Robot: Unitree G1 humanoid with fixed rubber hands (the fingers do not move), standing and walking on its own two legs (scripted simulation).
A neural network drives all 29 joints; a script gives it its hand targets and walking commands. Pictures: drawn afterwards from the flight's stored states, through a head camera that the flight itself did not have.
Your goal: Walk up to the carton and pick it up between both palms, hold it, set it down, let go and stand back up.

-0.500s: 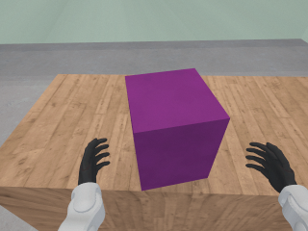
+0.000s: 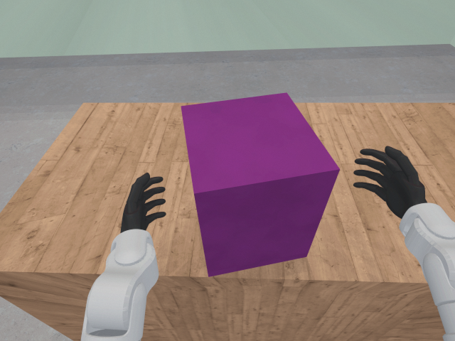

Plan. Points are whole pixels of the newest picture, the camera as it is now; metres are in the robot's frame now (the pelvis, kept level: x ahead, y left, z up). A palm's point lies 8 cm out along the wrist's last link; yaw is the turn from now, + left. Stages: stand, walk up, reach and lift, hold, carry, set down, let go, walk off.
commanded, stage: reach and lift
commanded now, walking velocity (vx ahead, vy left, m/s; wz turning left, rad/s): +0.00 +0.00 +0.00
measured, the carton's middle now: (247, 185) +0.39 +0.00 +0.08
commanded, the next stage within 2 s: none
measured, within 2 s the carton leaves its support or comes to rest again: neither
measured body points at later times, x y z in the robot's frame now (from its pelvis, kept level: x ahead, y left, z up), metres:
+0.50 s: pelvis +0.00 -0.01 +0.00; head -0.01 -0.01 +0.45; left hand +0.34 +0.16 +0.15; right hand +0.39 -0.23 +0.19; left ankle +0.01 +0.13 -0.75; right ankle +0.01 -0.09 -0.75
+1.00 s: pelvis +0.01 -0.01 +0.00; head +0.03 -0.01 +0.45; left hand +0.41 +0.17 +0.18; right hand +0.46 -0.20 +0.21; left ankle +0.01 +0.13 -0.75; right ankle +0.01 -0.09 -0.75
